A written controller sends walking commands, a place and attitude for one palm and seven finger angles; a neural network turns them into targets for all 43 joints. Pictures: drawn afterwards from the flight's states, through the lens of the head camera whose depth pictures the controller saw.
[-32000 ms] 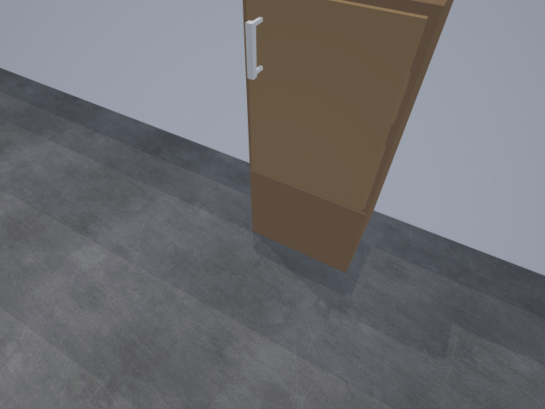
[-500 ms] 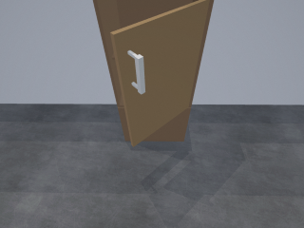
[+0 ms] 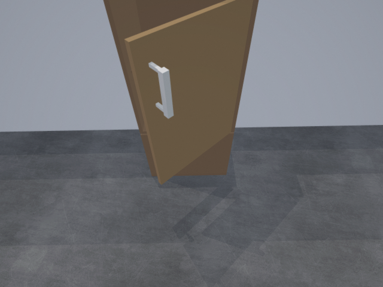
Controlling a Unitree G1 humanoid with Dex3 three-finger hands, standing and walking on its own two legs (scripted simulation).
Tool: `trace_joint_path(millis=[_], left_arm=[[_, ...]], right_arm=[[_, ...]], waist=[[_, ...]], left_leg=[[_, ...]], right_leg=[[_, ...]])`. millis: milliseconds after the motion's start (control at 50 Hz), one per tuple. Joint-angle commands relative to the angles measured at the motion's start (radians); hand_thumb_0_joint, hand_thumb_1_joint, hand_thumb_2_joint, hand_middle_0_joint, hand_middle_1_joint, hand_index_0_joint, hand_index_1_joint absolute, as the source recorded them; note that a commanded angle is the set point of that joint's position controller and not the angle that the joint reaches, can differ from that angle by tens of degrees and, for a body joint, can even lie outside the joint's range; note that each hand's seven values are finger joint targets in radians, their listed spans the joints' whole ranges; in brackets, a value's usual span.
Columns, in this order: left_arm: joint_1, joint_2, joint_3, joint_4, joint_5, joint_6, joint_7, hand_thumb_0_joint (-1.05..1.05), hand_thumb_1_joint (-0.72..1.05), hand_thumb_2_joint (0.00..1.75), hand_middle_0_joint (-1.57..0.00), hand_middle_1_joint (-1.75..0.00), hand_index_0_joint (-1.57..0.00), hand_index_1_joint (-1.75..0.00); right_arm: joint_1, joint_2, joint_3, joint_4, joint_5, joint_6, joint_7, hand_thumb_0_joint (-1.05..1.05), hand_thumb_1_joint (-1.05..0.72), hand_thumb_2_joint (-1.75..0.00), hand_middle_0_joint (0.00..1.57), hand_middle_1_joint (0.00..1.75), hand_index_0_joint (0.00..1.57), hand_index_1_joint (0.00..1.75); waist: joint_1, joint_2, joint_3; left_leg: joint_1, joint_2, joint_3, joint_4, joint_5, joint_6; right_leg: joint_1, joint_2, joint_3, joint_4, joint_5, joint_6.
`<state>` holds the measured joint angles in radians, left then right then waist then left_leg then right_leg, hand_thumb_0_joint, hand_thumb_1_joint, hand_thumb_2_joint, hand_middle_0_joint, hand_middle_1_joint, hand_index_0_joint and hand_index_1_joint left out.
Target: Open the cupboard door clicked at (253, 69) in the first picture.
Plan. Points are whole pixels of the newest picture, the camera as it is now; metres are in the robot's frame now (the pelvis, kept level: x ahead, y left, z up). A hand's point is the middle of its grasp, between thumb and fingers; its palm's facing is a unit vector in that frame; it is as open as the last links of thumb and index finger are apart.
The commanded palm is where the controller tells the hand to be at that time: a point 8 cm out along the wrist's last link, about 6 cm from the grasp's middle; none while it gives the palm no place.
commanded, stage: walk to a spot facing it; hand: left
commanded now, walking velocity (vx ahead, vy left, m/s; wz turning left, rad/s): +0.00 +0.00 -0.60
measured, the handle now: (161, 91) +0.54 +0.11 +0.11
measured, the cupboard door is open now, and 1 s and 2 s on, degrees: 42 42 42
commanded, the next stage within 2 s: none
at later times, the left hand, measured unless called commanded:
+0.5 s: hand out of the picture +0.11 +0.15 -0.16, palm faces -0.17 -0.93 -0.32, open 7.4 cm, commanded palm none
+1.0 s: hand (138, 277) +0.18 +0.16 -0.19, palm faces -0.42 -0.88 -0.23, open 7.4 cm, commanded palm none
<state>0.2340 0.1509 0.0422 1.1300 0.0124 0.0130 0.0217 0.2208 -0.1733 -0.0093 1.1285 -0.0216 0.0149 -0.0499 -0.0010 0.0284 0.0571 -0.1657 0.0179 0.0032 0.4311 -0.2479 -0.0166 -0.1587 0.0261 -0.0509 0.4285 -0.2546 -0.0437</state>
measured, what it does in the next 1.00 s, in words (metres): steps on the spot, turning right: left foot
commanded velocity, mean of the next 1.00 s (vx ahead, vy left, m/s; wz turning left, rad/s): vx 0.00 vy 0.00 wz -0.60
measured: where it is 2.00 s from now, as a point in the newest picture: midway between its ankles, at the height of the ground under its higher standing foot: outside the picture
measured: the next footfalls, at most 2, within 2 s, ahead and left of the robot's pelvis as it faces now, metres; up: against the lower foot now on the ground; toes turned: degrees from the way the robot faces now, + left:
left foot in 0.94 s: +0.12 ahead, +0.08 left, +0.00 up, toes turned -30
right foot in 1.34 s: +0.01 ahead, -0.15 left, +0.00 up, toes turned -50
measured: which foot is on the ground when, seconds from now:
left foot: down 0.00-0.38, up 0.40-0.92, down 0.94-1.00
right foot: down 0.00-0.92, up 0.94-1.00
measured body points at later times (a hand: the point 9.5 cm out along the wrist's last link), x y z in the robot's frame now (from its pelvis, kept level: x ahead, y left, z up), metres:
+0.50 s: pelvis -0.01 -0.04 -0.01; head +0.04 -0.09 +0.43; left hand +0.12 +0.20 -0.14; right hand -0.01 -0.30 -0.18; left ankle -0.03 +0.12 -0.67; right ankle -0.04 -0.11 -0.74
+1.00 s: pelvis +0.05 -0.01 -0.01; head +0.11 -0.02 +0.43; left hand +0.20 +0.20 -0.17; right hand +0.05 -0.29 -0.14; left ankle +0.09 +0.09 -0.74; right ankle -0.06 -0.10 -0.71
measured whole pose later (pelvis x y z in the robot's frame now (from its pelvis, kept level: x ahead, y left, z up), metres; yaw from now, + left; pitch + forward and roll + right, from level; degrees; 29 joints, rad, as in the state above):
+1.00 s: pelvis +0.05 -0.01 -0.01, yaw -31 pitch +2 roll -1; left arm 0.25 0.24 0.10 0.94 0.02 0.06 0.00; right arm 0.09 -0.17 -0.02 0.86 -0.02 0.01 -0.04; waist 0.04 -0.05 0.09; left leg -0.29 0.01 0.02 0.59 -0.34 0.01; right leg -0.38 0.10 0.13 0.89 -0.51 0.02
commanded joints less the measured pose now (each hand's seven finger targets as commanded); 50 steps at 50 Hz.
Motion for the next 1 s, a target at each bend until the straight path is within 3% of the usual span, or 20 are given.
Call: trace_joint_path(millis=[0,100,160,200,300,340,360,380,400,440,500,620,760,840,880,900,920,940,960,980], left_arm=[[0.025,0.168,0.044,-0.073,0.001,0.006,0.005,0.0,0.9,0.9,-0.2,-0.3,-0.2,-0.3],[-0.007,0.16,0.058,-0.121,0.004,0.019,-0.007,0.0,0.9,0.9,-0.2,-0.3,-0.2,-0.3],[-0.034,0.125,0.057,-0.165,0.006,0.027,-0.02,0.0,0.9,0.9,-0.2,-0.3,-0.2,-0.3],[-0.06,0.125,0.065,-0.194,0.01,0.037,-0.027,0.0,0.9,0.9,-0.2,-0.3,-0.2,-0.3],[-0.014,0.097,0.059,-0.207,0.005,0.022,-0.042,0.0,0.9,0.9,-0.2,-0.3,-0.2,-0.3],[0.082,0.151,0.073,-0.185,0.008,0.009,-0.037,0.0,0.9,0.9,-0.2,-0.3,-0.2,-0.3],[0.115,0.271,0.095,-0.179,0.022,-0.008,-0.02,0.0,0.9,0.9,-0.2,-0.3,-0.2,-0.3],[0.138,0.328,0.102,-0.176,0.008,-0.006,-0.008,0.0,0.9,0.9,-0.2,-0.3,-0.2,-0.3],[0.125,0.316,0.096,-0.184,0.005,-0.002,-0.002,0.0,0.9,0.9,-0.2,-0.3,-0.2,-0.3],[0.042,0.242,0.086,-0.21,0.007,-0.001,0.01,0.0,0.9,0.9,-0.2,-0.3,-0.2,-0.3],[0.055,0.226,0.078,-0.221,0.003,-0.012,0.014,0.0,0.9,0.9,-0.2,-0.3,-0.2,-0.3],[0.097,0.228,0.079,-0.23,0.007,-0.01,0.014,0.0,0.9,0.9,-0.2,-0.3,-0.2,-0.3],[0.101,0.241,0.089,-0.25,0.016,-0.005,0.013,0.0,0.9,0.9,-0.2,-0.3,-0.2,-0.3],[0.046,0.248,0.093,-0.267,0.011,0.002,0.011,0.0,0.9,0.9,-0.2,-0.3,-0.2,-0.3],[0.005,0.209,0.084,-0.282,0.001,0.005,0.008,0.0,0.9,0.9,-0.2,-0.3,-0.2,-0.3],[0.048,0.157,0.074,-0.297,-0.013,0.006,-0.001,0.0,0.9,0.9,-0.2,-0.3,-0.2,-0.3],[0.027,0.163,0.07,-0.304,-0.003,0.002,-0.007,0.0,0.9,0.9,-0.2,-0.3,-0.2,-0.3],[0.014,0.188,0.074,-0.306,0.006,0.006,-0.014,0.0,0.9,0.9,-0.2,-0.3,-0.2,-0.3],[0.005,0.18,0.076,-0.315,0.016,0.009,-0.026,0.0,0.9,0.9,-0.2,-0.3,-0.2,-0.3],[0.003,0.172,0.079,-0.292,0.02,0.012,-0.029,0.0,0.9,0.9,-0.2,-0.3,-0.2,-0.3]], right_arm=[[0.07,-0.102,-0.04,-0.06,0.001,0.012,-0.009,0.0,-0.9,-0.9,0.2,0.3,0.2,0.3],[0.058,-0.129,-0.058,-0.104,-0.002,0.009,-0.012,0.0,-0.9,-0.9,0.2,0.3,0.2,0.3],[0.074,-0.192,-0.076,-0.127,-0.01,0.0,-0.017,0.0,-0.9,-0.9,0.2,0.3,0.2,0.3],[0.075,-0.203,-0.075,-0.143,-0.016,-0.007,-0.017,0.0,-0.9,-0.9,0.2,0.3,0.2,0.3],[0.012,-0.217,-0.082,-0.185,-0.021,-0.006,-0.01,0.0,-0.9,-0.9,0.2,0.3,0.2,0.3],[-0.006,-0.211,-0.088,-0.199,-0.005,0.001,-0.003,0.0,-0.9,-0.9,0.2,0.3,0.2,0.3],[-0.009,-0.135,-0.079,-0.232,0.008,0.005,0.004,0.0,-0.9,-0.9,0.2,0.3,0.2,0.3],[-0.058,-0.129,-0.073,-0.269,0.006,0.016,0.01,0.0,-0.9,-0.9,0.2,0.3,0.2,0.3],[-0.054,-0.136,-0.076,-0.264,0.009,0.023,0.013,0.0,-0.9,-0.9,0.2,0.3,0.2,0.3],[-0.111,-0.129,-0.077,-0.263,0.004,0.021,0.015,0.0,-0.9,-0.9,0.2,0.3,0.2,0.3],[-0.103,-0.109,-0.073,-0.256,0.007,0.025,0.02,0.0,-0.9,-0.9,0.2,0.3,0.2,0.3],[-0.16,-0.115,-0.073,-0.288,0.011,0.031,0.016,0.0,-0.9,-0.9,0.2,0.3,0.2,0.3],[-0.214,-0.105,-0.07,-0.334,0.02,0.012,0.013,0.0,-0.9,-0.9,0.2,0.3,0.2,0.3],[-0.127,-0.107,-0.068,-0.322,0.028,-0.001,0.007,0.0,-0.9,-0.9,0.2,0.3,0.2,0.3],[-0.026,-0.152,-0.075,-0.293,0.023,-0.014,-0.001,0.0,-0.9,-0.9,0.2,0.3,0.2,0.3],[0.015,-0.252,-0.09,-0.295,0.004,-0.027,-0.006,0.0,-0.9,-0.9,0.2,0.3,0.2,0.3],[0.041,-0.282,-0.091,-0.303,0.001,-0.02,-0.011,0.0,-0.9,-0.9,0.2,0.3,0.2,0.3],[0.017,-0.255,-0.081,-0.319,-0.01,-0.014,-0.011,0.0,-0.9,-0.9,0.2,0.3,0.2,0.3],[-0.007,-0.229,-0.072,-0.33,-0.013,-0.018,-0.013,0.0,-0.9,-0.9,0.2,0.3,0.2,0.3],[-0.026,-0.207,-0.061,-0.326,-0.014,-0.023,-0.012,0.0,-0.9,-0.9,0.2,0.3,0.2,0.3]], waist=[[-0.014,-0.08,-0.011],[-0.019,-0.01,-0.013],[-0.022,0.185,-0.009],[-0.02,0.179,-0.01],[0.013,0.119,-0.062],[0.06,-0.008,-0.091],[0.071,-0.35,-0.084],[0.092,-0.38,-0.082],[0.075,-0.279,-0.075],[0.039,-0.207,-0.015],[0.03,-0.115,-0.089],[0.04,-0.146,-0.089],[0.049,-0.149,-0.095],[0.008,-0.157,-0.128],[-0.043,-0.065,-0.158],[-0.04,0.215,-0.201],[-0.039,0.257,-0.167],[-0.032,0.143,-0.118],[-0.01,0.086,-0.062],[0.009,0.188,-0.063]], left_leg=[[-0.039,0.076,0.02,0.042,0.086,0.017],[-0.008,0.135,-0.017,0.011,0.059,0.039],[0.016,0.323,-0.191,-0.137,0.112,0.149],[-0.01,0.396,-0.218,-0.174,0.202,0.217],[0.023,0.305,-0.001,-0.004,0.375,0.132],[-0.055,0.227,0.091,0.202,0.231,0.045],[-0.303,0.08,0.168,0.438,-0.162,-0.025],[-0.382,0.025,0.079,0.638,-0.394,-0.039],[-0.396,0.05,-0.004,0.725,-0.365,-0.029],[-0.466,0.067,-0.033,0.749,-0.241,-0.037],[-0.425,0.054,-0.026,0.726,-0.158,-0.053],[-0.433,0.024,-0.036,0.66,-0.134,-0.059],[-0.362,-0.008,-0.039,0.475,-0.193,-0.046],[-0.184,-0.029,-0.037,0.224,-0.105,-0.033],[0.112,0.058,-0.093,-0.023,0.079,-0.009],[0.28,0.331,-0.365,-0.099,0.248,0.091],[0.224,0.489,-0.468,-0.102,0.456,0.198],[0.103,0.483,-0.417,-0.108,0.421,0.238],[0.055,0.423,-0.322,-0.114,0.459,0.218],[0.039,0.363,-0.253,-0.078,0.584,0.183]], right_leg=[[-0.042,-0.164,0.183,-0.048,0.263,-0.037],[-0.147,-0.103,0.187,0.036,0.201,-0.022],[-0.252,-0.001,0.067,0.327,-0.09,0.025],[-0.291,-0.027,0.071,0.563,-0.289,0.041],[-0.172,-0.035,0.003,0.298,-0.18,0.043],[0.011,-0.05,0.028,0.003,0.114,0.034],[0.139,-0.289,0.399,-0.135,0.389,-0.038],[0.104,-0.41,0.538,-0.111,0.605,-0.13],[0.071,-0.394,0.496,-0.1,0.435,-0.184],[0.069,-0.29,0.458,-0.061,0.495,-0.162],[0.124,-0.238,0.379,-0.02,0.629,-0.128],[0.139,-0.207,0.413,-0.028,0.633,-0.106],[0.115,-0.213,0.521,0.001,0.662,-0.163],[0.044,-0.164,0.516,0.062,0.664,-0.118],[-0.171,-0.066,0.443,0.159,0.407,-0.035],[-0.366,0.073,0.284,0.337,-0.09,0.029],[-0.414,0.058,0.147,0.562,-0.409,0.075],[-0.394,0.006,0.151,0.686,-0.385,0.084],[-0.421,-0.003,0.121,0.747,-0.317,0.096],[-0.433,-0.021,0.122,0.779,-0.288,0.101]])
